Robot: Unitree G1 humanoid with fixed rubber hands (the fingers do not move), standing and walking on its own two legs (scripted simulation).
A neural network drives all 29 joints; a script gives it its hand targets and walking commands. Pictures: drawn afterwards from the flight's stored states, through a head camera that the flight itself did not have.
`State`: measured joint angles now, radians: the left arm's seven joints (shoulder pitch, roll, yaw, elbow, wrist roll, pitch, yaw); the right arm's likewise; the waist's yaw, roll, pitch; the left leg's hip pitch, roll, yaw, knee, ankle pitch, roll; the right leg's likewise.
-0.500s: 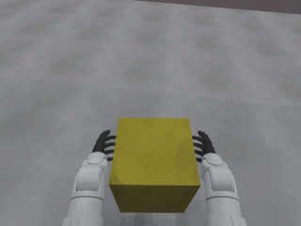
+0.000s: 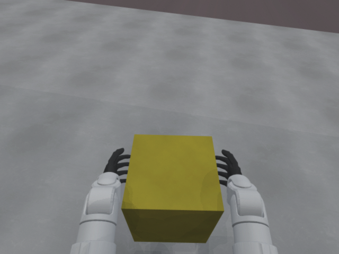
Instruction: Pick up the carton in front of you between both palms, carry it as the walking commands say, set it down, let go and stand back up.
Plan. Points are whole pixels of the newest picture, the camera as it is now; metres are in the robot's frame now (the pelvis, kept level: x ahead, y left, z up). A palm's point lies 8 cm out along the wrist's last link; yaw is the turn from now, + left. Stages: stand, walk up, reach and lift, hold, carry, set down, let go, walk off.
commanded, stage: hold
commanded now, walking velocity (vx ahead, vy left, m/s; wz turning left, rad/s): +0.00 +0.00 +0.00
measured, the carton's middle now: (171, 191) +0.29 -0.01 -0.05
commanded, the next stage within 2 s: set down in 0.62 s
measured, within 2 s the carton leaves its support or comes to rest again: neither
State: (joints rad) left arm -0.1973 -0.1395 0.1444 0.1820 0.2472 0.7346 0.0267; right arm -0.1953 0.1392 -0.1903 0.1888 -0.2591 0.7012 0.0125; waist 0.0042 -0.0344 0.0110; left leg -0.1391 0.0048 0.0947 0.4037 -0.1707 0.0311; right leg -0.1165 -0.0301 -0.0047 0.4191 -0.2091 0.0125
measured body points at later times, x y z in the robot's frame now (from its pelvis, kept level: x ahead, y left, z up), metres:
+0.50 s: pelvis -0.02 -0.04 -0.01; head -0.10 -0.04 +0.44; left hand +0.28 +0.12 +0.05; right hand +0.28 -0.18 +0.04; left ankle +0.04 +0.09 -0.74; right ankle +0.02 -0.13 -0.74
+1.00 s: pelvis +0.00 -0.02 -0.01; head +0.00 -0.02 +0.44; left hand +0.33 +0.11 +0.00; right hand +0.33 -0.19 +0.00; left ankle +0.04 +0.09 -0.74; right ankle +0.02 -0.13 -0.74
